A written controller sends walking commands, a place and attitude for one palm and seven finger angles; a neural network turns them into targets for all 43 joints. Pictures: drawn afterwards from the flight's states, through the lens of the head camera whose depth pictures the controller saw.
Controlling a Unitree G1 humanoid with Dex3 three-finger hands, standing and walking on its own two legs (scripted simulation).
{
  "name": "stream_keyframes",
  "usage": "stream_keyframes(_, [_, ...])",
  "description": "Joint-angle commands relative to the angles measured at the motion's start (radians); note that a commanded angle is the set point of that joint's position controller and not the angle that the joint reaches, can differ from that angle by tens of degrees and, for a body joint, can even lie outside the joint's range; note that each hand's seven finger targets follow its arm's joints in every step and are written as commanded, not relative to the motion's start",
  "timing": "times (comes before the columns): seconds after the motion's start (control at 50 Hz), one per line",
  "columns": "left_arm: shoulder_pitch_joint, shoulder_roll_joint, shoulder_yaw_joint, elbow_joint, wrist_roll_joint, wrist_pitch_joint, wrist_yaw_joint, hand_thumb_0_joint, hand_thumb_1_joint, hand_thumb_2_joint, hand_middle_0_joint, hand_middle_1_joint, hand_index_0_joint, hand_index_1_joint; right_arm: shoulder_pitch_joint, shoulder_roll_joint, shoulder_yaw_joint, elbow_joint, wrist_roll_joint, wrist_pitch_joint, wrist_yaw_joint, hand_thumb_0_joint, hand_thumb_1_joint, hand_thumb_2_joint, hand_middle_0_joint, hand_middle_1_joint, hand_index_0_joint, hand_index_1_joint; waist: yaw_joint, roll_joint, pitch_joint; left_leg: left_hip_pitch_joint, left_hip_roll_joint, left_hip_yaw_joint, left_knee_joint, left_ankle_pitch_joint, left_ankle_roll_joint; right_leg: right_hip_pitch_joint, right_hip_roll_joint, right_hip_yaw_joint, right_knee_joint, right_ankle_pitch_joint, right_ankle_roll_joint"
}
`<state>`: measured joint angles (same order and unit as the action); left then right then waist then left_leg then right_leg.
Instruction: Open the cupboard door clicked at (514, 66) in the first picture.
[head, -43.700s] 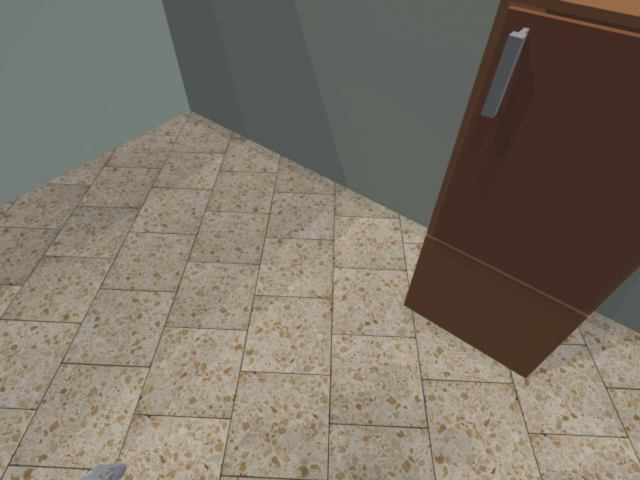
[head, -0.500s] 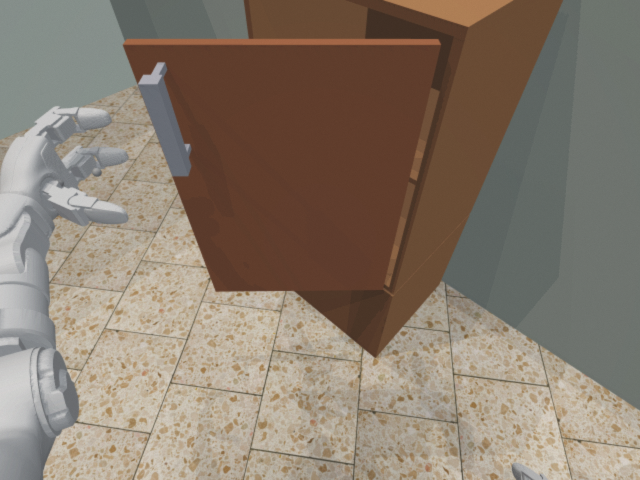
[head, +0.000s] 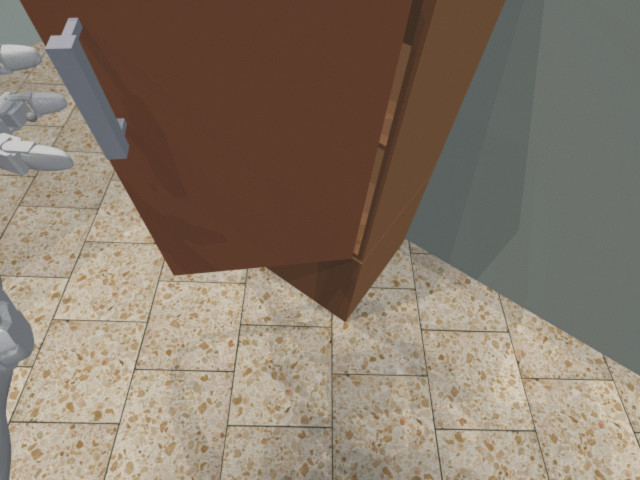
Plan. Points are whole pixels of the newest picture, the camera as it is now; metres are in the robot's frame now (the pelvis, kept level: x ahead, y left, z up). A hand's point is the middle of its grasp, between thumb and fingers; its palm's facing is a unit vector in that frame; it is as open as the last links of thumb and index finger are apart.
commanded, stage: move the hooked fingers beside the handle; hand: left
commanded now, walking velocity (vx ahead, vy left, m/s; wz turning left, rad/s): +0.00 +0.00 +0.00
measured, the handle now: (97, 93) +0.54 +0.23 +0.16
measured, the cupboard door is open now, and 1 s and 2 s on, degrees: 44 44 44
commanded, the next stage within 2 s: slide the fingers in behind the handle in 0.84 s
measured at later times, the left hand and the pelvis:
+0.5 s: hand (36, 122) +0.49 +0.28 +0.17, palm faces +0.07 -1.00 +0.01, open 14.0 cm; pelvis +0.01 +0.00 +0.00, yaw +0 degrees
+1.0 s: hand (35, 119) +0.49 +0.28 +0.17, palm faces +0.08 -1.00 +0.00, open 14.0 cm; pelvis +0.01 -0.01 +0.00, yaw +0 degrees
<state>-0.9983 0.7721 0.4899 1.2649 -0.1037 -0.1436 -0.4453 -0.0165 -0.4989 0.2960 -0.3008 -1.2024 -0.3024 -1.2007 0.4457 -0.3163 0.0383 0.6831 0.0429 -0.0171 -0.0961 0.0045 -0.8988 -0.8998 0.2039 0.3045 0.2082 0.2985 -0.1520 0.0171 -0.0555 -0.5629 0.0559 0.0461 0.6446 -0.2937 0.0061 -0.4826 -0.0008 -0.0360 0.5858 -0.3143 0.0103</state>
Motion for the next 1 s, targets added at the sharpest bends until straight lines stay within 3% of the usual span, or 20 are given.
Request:
stream_keyframes(0.0, [-0.494,0.380,0.058,-0.202,-0.004,-0.066,0.003,0.000,-0.500,0.300,-0.300,-1.200,-0.300,-1.200,0.120,-0.187,-0.067,-0.069,-0.005,-0.011,-0.014,0.000,-0.900,-0.900,0.200,0.300,0.200,0.300,0.006,0.109,-0.386,0.312,-0.035,-0.066,-0.020,0.317,0.037,0.027,0.036,0.013,-0.053,0.327,-0.013])
stream_keyframes(0.04, [-0.492,0.373,0.053,-0.221,0.007,-0.076,0.003,0.000,-0.500,0.300,-0.300,-1.200,-0.300,-1.200,0.132,-0.182,-0.070,-0.069,-0.008,-0.003,-0.009,0.000,-0.900,-0.900,0.200,0.300,0.200,0.300,0.010,0.161,-0.421,0.360,-0.032,-0.072,-0.007,0.376,0.030,0.009,0.040,0.006,-0.042,0.348,-0.016])
stream_keyframes(0.06, [-0.466,0.330,0.024,-0.222,0.006,-0.076,-0.003,0.000,-0.500,0.300,-0.300,-1.200,-0.300,-1.200,0.129,-0.178,-0.070,-0.073,-0.008,0.000,-0.006,0.000,-0.900,-0.900,0.200,0.300,0.200,0.300,0.012,0.184,-0.429,0.384,-0.030,-0.071,-0.003,0.393,0.026,-0.006,0.041,0.004,-0.041,0.347,-0.019])
stream_keyframes(0.12, [-0.406,0.316,0.054,-0.236,-0.028,-0.075,-0.018,0.000,-0.500,0.300,-0.300,-1.200,-0.300,-1.200,0.138,-0.179,-0.077,-0.078,-0.013,0.011,0.003,0.000,-0.900,-0.900,0.200,0.300,0.200,0.300,0.032,0.152,-0.469,0.419,-0.021,-0.078,0.006,0.470,0.022,0.009,0.050,-0.008,-0.031,0.387,-0.021])
stream_keyframes(0.16, [-0.371,0.286,0.042,-0.252,-0.034,-0.056,-0.024,0.000,-0.500,0.300,-0.300,-1.200,-0.300,-1.200,0.127,-0.174,-0.078,-0.091,-0.011,0.019,0.009,0.000,-0.900,-0.900,0.200,0.300,0.200,0.300,0.041,0.158,-0.447,0.404,-0.024,-0.068,0.006,0.485,0.024,0.014,0.050,-0.010,-0.030,0.404,-0.020])
stream_keyframes(0.2, [-0.352,0.330,0.077,-0.265,-0.037,-0.044,-0.019,0.000,-0.500,0.300,-0.300,-1.200,-0.300,-1.200,0.122,-0.176,-0.077,-0.099,-0.009,0.029,0.012,0.000,-0.900,-0.900,0.200,0.300,0.200,0.300,0.051,0.139,-0.420,0.373,-0.025,-0.064,0.006,0.505,0.029,0.035,0.049,-0.008,-0.026,0.438,-0.019])
stream_keyframes(0.24, [-0.362,0.288,0.041,-0.304,-0.028,-0.038,-0.008,0.000,-0.500,0.300,-0.300,-1.200,-0.300,-1.200,0.112,-0.170,-0.077,-0.111,-0.008,0.034,0.017,0.000,-0.900,-0.900,0.200,0.300,0.200,0.300,0.043,0.149,-0.399,0.375,-0.025,-0.067,0.002,0.494,0.026,0.017,0.050,-0.014,-0.025,0.415,-0.018])
stream_keyframes(0.3, [-0.380,0.275,0.053,-0.413,-0.042,-0.059,0.015,0.000,-0.500,0.300,-0.300,-1.200,-0.300,-1.200,0.103,-0.166,-0.081,-0.118,-0.010,0.034,0.021,0.000,-0.900,-0.900,0.200,0.300,0.200,0.300,0.043,0.185,-0.466,0.462,-0.016,-0.082,0.015,0.570,0.020,0.008,0.056,-0.014,-0.021,0.418,-0.021])
stream_keyframes(0.36, [-0.385,0.221,0.022,-0.348,-0.052,-0.049,0.019,0.000,-0.500,0.300,-0.300,-1.200,-0.300,-1.200,0.089,-0.162,-0.079,-0.107,-0.006,0.030,0.020,0.000,-0.900,-0.900,0.200,0.300,0.200,0.300,0.027,0.142,-0.391,0.411,-0.020,-0.076,0.005,0.458,0.024,-0.006,0.054,-0.015,-0.032,0.377,-0.021])
stream_keyframes(0.52, [-0.494,0.232,-0.022,-0.255,-0.022,-0.056,0.040,0.000,-0.500,0.300,-0.300,-1.200,-0.300,-1.200,0.078,-0.163,-0.061,-0.092,-0.002,0.017,0.002,0.000,-0.900,-0.900,0.200,0.300,0.200,0.300,-0.011,0.108,-0.344,0.336,-0.029,-0.076,0.003,0.327,0.033,-0.015,0.041,0.000,-0.038,0.330,-0.017])
stream_keyframes(0.56, [-0.518,0.238,-0.024,-0.257,-0.019,-0.066,0.036,0.000,-0.500,0.300,-0.300,-1.200,-0.300,-1.200,0.080,-0.166,-0.062,-0.089,-0.003,0.013,-0.001,0.000,-0.900,-0.900,0.200,0.300,0.200,0.300,-0.016,0.125,-0.374,0.349,-0.028,-0.080,0.006,0.337,0.030,-0.013,0.039,0.003,-0.031,0.338,-0.017])
stream_keyframes(0.6, [-0.513,0.256,-0.002,-0.251,-0.026,-0.075,0.032,0.000,-0.500,0.300,-0.300,-1.200,-0.300,-1.200,0.084,-0.165,-0.061,-0.088,-0.005,0.011,-0.001,0.000,-0.900,-0.900,0.200,0.300,0.200,0.300,-0.008,0.123,-0.427,0.365,-0.029,-0.075,0.020,0.373,0.032,0.013,0.038,0.008,-0.024,0.378,-0.015])
stream_keyframes(0.66, [-0.468,0.282,0.002,-0.183,-0.017,-0.056,0.020,0.000,-0.500,0.300,-0.300,-1.200,-0.300,-1.200,0.084,-0.168,-0.057,-0.095,-0.001,0.018,-0.002,0.000,-0.900,-0.900,0.200,0.300,0.200,0.300,-0.002,0.074,-0.369,0.277,-0.035,-0.062,0.014,0.330,0.039,0.038,0.034,0.013,-0.025,0.388,-0.010])
stream_keyframes(0.72, [-0.434,0.299,0.016,-0.224,-0.011,-0.064,0.018,0.000,-0.500,0.300,-0.300,-1.200,-0.300,-1.200,0.084,-0.165,-0.060,-0.112,0.000,0.026,-0.001,0.000,-0.900,-0.900,0.200,0.300,0.200,0.300,0.021,0.128,-0.419,0.305,-0.039,-0.058,0.015,0.366,0.036,0.057,0.034,0.013,-0.017,0.412,-0.013])
stream_keyframes(0.76, [-0.423,0.310,0.032,-0.233,-0.019,-0.067,0.016,0.000,-0.500,0.300,-0.300,-1.200,-0.300,-1.200,0.088,-0.165,-0.063,-0.112,-0.001,0.031,0.001,0.000,-0.900,-0.900,0.200,0.300,0.200,0.300,0.022,0.094,-0.414,0.296,-0.037,-0.055,0.015,0.365,0.040,0.073,0.037,0.014,-0.021,0.425,-0.009])
stream_keyframes(0.8, [-0.420,0.306,0.038,-0.277,-0.034,-0.079,0.007,0.000,-0.500,0.300,-0.300,-1.200,-0.300,-1.200,0.087,-0.166,-0.066,-0.116,-0.001,0.035,0.000,0.000,-0.900,-0.900,0.200,0.300,0.200,0.300,0.031,0.118,-0.440,0.322,-0.038,-0.055,0.014,0.386,0.038,0.078,0.039,0.011,-0.019,0.433,-0.013])
stream_keyframes(0.86, [-0.411,0.309,0.042,-0.253,-0.038,-0.069,0.004,0.000,-0.500,0.300,-0.300,-1.200,-0.300,-1.200,0.088,-0.169,-0.068,-0.109,0.003,0.039,0.001,0.000,-0.900,-0.900,0.200,0.300,0.200,0.300,0.021,0.094,-0.387,0.295,-0.039,-0.052,0.006,0.333,0.043,0.063,0.041,0.013,-0.035,0.397,-0.010])
stream_keyframes(0.9, [-0.402,0.355,0.079,-0.276,-0.040,-0.074,0.002,0.000,-0.500,0.300,-0.300,-1.200,-0.300,-1.200,0.088,-0.173,-0.068,-0.110,0.003,0.042,-0.001,0.000,-0.900,-0.900,0.200,0.300,0.200,0.300,0.035,0.110,-0.414,0.298,-0.041,-0.050,0.005,0.341,0.044,0.086,0.039,0.017,-0.032,0.411,-0.012])
stream_keyframes(0.94, [-0.406,0.328,0.046,-0.248,-0.031,-0.065,-0.001,0.000,-0.500,0.300,-0.300,-1.200,-0.300,-1.200,0.087,-0.171,-0.064,-0.107,0.005,0.044,-0.001,0.000,-0.900,-0.900,0.200,0.300,0.200,0.300,0.020,0.097,-0.364,0.268,-0.041,-0.051,-0.002,0.304,0.044,0.060,0.040,0.013,-0.037,0.377,-0.010])
stream_keyframes(0.98, [-0.435,0.268,0.003,-0.292,-0.040,-0.077,-0.003,0.000,-0.500,0.300,-0.300,-1.200,-0.300,-1.200,0.088,-0.164,-0.068,-0.107,0.002,0.038,-0.002,0.000,-0.900,-0.900,0.200,0.300,0.200,0.300,0.008,0.131,-0.374,0.306,-0.039,-0.050,0.003,0.321,0.045,0.044,0.042,0.011,-0.039,0.373,-0.014])
